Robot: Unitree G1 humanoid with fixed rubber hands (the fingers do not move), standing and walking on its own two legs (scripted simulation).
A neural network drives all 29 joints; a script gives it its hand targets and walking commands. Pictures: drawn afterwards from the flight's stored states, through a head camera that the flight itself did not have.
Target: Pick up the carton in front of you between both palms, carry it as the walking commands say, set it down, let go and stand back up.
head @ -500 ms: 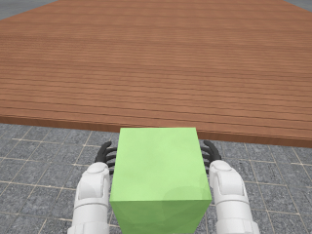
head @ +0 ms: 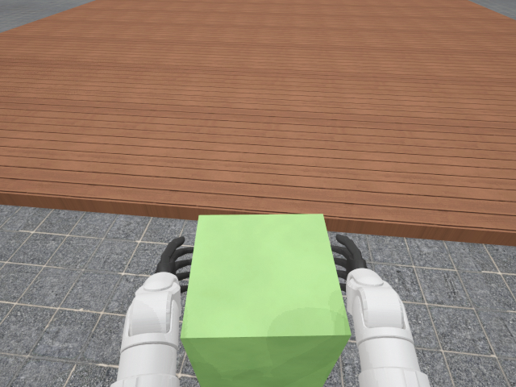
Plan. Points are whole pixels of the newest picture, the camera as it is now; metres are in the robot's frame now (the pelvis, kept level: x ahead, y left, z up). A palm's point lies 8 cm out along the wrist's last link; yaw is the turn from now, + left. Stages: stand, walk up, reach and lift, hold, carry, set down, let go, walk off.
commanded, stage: hold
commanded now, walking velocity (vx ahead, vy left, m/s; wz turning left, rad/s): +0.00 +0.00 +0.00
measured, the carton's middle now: (261, 305) +0.28 +0.00 -0.02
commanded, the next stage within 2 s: carry in 0.04 s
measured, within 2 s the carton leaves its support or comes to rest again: neither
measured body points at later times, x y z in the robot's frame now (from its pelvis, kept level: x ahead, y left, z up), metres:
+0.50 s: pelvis +0.12 +0.01 -0.03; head +0.11 +0.00 +0.42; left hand +0.40 +0.16 +0.05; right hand +0.40 -0.15 +0.04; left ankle +0.01 +0.14 -0.75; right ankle +0.06 -0.10 -0.73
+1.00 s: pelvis +0.40 +0.05 -0.02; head +0.42 +0.05 +0.43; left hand +0.69 +0.18 +0.05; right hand +0.67 -0.12 +0.05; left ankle +0.47 +0.10 -0.75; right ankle +0.25 -0.07 -0.65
